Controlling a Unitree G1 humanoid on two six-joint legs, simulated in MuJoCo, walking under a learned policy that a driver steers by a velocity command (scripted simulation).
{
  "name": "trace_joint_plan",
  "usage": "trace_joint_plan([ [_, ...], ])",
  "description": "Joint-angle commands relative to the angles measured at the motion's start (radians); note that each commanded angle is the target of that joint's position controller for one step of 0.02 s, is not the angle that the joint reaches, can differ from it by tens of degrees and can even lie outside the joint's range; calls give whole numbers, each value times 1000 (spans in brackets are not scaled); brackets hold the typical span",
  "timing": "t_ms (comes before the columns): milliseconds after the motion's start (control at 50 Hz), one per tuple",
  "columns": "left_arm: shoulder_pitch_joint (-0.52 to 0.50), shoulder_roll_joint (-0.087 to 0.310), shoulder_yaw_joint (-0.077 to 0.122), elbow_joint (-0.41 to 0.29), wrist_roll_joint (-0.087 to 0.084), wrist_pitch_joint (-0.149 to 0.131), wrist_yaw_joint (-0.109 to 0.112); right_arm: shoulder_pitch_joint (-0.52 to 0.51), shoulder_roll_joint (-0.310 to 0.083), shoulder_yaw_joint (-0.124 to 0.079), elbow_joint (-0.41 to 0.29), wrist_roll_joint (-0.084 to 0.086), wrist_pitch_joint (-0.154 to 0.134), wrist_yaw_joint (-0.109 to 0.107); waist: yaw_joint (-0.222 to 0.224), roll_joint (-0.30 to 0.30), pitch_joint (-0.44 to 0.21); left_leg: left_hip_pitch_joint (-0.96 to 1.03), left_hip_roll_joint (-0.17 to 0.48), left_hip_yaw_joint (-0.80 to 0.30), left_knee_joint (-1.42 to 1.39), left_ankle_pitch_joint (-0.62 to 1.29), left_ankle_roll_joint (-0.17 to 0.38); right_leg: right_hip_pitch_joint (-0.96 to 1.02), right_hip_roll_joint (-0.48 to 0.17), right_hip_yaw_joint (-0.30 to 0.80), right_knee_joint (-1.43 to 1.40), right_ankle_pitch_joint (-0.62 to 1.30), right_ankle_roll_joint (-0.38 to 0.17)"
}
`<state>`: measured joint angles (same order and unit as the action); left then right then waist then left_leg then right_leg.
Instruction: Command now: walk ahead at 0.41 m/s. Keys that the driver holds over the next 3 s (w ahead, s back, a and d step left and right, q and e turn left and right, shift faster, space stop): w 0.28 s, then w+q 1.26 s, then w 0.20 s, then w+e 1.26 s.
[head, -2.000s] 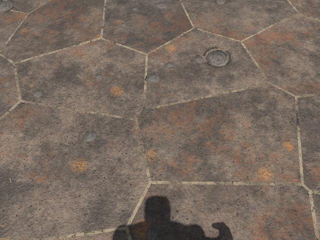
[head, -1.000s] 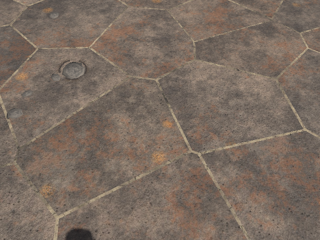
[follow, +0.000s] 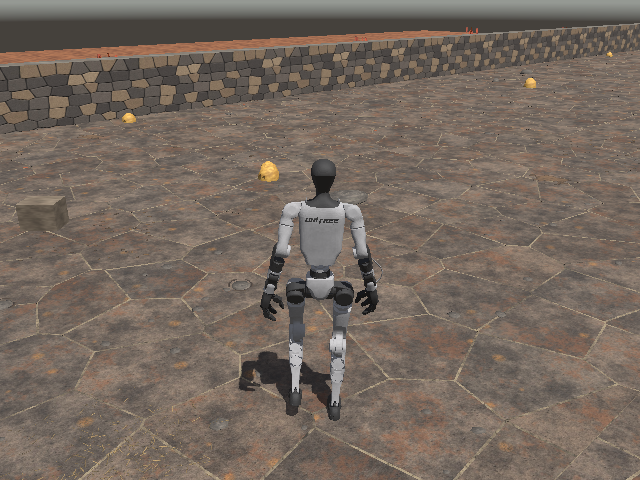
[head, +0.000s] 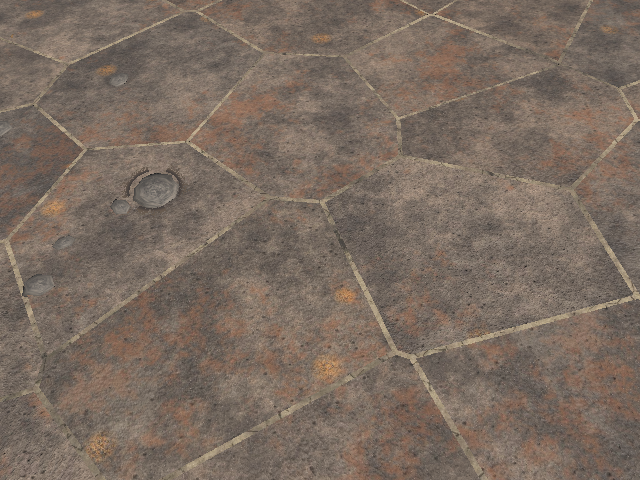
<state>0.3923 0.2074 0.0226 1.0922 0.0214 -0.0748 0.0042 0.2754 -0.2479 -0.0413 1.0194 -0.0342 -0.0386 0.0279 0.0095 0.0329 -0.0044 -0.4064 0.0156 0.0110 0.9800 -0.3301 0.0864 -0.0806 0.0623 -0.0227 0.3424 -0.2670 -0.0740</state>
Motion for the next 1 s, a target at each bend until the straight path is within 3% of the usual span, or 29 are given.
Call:
trace_joint_plan([
  [20, 64, 99, 10, -13, -5, -27, 5, -82, -59, -11, -69, -7, -15, 15, -1, -103, 112, -311, 53, 5, 57, 100, -26, 134, -262, 272, -228, 148, -107],
  [60, 117, 90, 5, 8, -8, -30, 7, -139, -45, -8, -94, -5, -5, 14, 6, -107, 108, -336, 47, 36, 36, 125, -46, 148, -247, 205, -205, 354, -110],
  [120, 135, 87, -2, 13, -5, -27, 11, -279, -22, 6, -155, 3, 0, 13, 26, -115, 137, -313, 27, 81, -117, 174, -61, 103, -222, 145, -206, 482, -112],
  [200, 148, 108, -1, 23, -3, -27, 17, -363, -17, 17, -204, 15, 1, 7, 33, -142, 148, -170, -11, 118, -336, 231, -24, 94, -238, 112, -205, 620, -107],
  [240, 118, 123, 2, 20, -4, -30, 19, -298, -45, 6, -195, 15, -3, -5, -12, -138, 110, -53, -44, 122, -382, 216, 17, 127, -255, 88, -117, 858, -89],
  [260, 105, 135, 6, 17, -4, -29, 22, -212, -66, -5, -170, 15, -9, -12, -51, -138, 60, 39, -67, 119, -395, 195, 35, 150, -257, 76, -14, 988, -76],
  [280, 90, 145, 9, 13, -3, -25, 22, -68, -88, -19, -123, 17, -16, -20, -110, -128, -16, 180, -88, 116, -435, 197, 54, 153, -246, 61, 149, 1035, -62],
  [300, 70, 154, 12, 5, -5, -22, 20, 89, -111, -34, -70, 10, -24, -30, -177, -110, -95, 378, -58, 89, -486, 211, 75, 67, -214, 27, 353, 905, -47],
  [320, 102, 107, 3, -18, -2, -21, 17, 240, -194, -57, -42, -11, -26, -39, -199, 10, -206, 588, 177, -185, -499, 37, 122, -116, -150, -18, 661, 498, -37],
  [340, 211, 19, -2, -18, -20, -19, -1, 220, -238, -66, -42, -12, -18, -29, -110, 214, -268, 750, 384, -722, -663, -16, 282, -453, 41, 8, 995, -252, -2],
  [360, 107, 100, 15, -37, 6, -19, -1, 106, -191, -60, -52, 25, -14, -17, -84, 71, -144, 635, 326, -724, -738, -147, 255, -552, -36, 91, 1034, -170, -26],
  [380, 2, 114, 22, -75, 9, -27, -7, 6, -128, -44, -76, 33, -17, -13, -59, 25, -15, 485, 298, -568, -758, -100, 233, -573, -84, 78, 988, -57, -29],
  [400, -44, 102, 22, -89, 9, -34, -9, -25, -84, -34, -75, 26, -24, -9, -35, -30, 37, 376, 255, -477, -781, 46, 215, -534, -114, 74, 933, -3, -23],
  [440, -47, 74, 20, -105, 22, -16, -14, -17, -43, -19, -54, 24, -38, -18, 19, -23, 49, 251, 183, -349, -796, 228, 182, -438, -144, 75, 837, 9, 6],
  [500, -95, 61, 20, -145, 27, 13, -18, 49, -81, -27, -40, 28, -53, -27, 31, -9, 50, 202, 148, -280, -808, 331, 190, -437, -144, 44, 727, 8, 53],
  [560, -256, 74, 21, -216, 23, 25, -19, 109, -97, -31, -40, 30, -47, -30, -6, 1, 94, 197, 126, -273, -840, 309, 179, -523, -148, 20, 576, 117, 95],
  [640, -417, 72, 16, -285, 13, 25, -26, 197, -91, -32, -39, 28, -39, -30, -67, 19, 82, 279, 102, -270, -798, 426, 134, -553, -123, 13, 407, 255, 113],
  [740, -544, 82, 8, -365, 1, 15, -27, 256, -105, -39, -49, 13, -26, -41, -110, 42, 72, 412, 117, -314, -704, 578, 129, -559, -83, 17, 288, 229, 102],
  [780, -508, 102, 11, -375, -3, 5, -25, 225, -122, -47, -66, 10, -24, -50, -78, 55, 63, 412, 124, -334, -655, 626, 105, -460, -69, 30, 210, 184, 83],
  [820, -329, 145, 31, -332, -6, -10, -11, 171, -149, -56, -87, 13, -30, -45, 5, 48, -18, 356, 87, -321, -492, 769, 64, -184, -24, 17, 129, 133, 48],
  [840, -185, 185, 46, -301, 5, -25, 2, 151, -142, -55, -97, 23, -39, -36, 76, -1, -105, 273, 30, -279, -300, 704, 42, 30, -79, 58, 86, 153, 16],
  [860, -13, 267, 65, -298, 33, -30, 20, 155, -76, -40, -143, 36, -48, -32, 124, -114, -273, 131, -28, -210, -26, 364, 28, 270, -342, 308, 81, -18, -30],
  [880, -49, 329, 81, -301, 40, -12, 17, 281, -13, -32, -167, 70, -38, -35, 36, -353, -353, -153, -156, -112, 203, -248, 5, 421, -542, 746, -40, -58, -149],
  [900, -120, 221, 68, -317, 26, 1, 11, 246, -106, -45, -134, 34, -18, -46, 14, -163, -224, -232, -54, -119, 290, -164, 15, 294, -497, 714, -54, -179, -137],
  [920, -183, 138, 47, -328, 16, 0, 8, 167, -103, -48, -142, 21, -14, -35, 10, -69, -91, -225, -22, -112, 267, -61, 9, 150, -438, 539, -73, -128, -111],
  [940, -205, 110, 39, -322, 19, -4, 5, 129, -79, -46, -153, 19, -12, -26, -3, -52, -32, -204, 6, -104, 237, -11, 1, 60, -393, 410, -100, 4, -92],
  [960, -190, 102, 36, -310, 17, -10, 7, 105, -73, -49, -160, 5, -3, -17, -10, -87, -5, -187, 28, -97, 211, 7, -7, 9, -359, 316, -116, 92, -77],
  [1000, -155, 100, 36, -284, 6, -28, 5, 98, -56, -47, -173, -1, 21, 0, -28, -131, 1, -163, 37, -79, 197, 27, -19, -34, -326, 206, -137, 226, -62],
])
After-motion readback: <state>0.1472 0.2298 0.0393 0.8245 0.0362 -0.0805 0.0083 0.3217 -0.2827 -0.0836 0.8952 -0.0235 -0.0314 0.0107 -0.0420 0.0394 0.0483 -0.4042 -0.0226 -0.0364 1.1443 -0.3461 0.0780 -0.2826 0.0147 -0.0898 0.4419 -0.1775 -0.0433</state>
